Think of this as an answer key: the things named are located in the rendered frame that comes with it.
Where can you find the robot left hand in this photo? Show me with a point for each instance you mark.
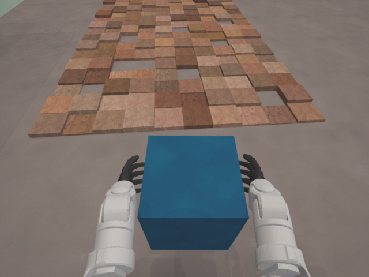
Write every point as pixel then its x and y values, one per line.
pixel 127 173

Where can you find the left robot forearm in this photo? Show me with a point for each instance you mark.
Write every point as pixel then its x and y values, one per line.
pixel 113 254

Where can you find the robot right hand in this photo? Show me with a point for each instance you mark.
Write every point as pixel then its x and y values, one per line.
pixel 254 170

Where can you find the right robot forearm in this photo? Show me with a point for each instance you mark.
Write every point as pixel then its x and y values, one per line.
pixel 276 252

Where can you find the carton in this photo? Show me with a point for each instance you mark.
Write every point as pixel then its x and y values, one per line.
pixel 192 194

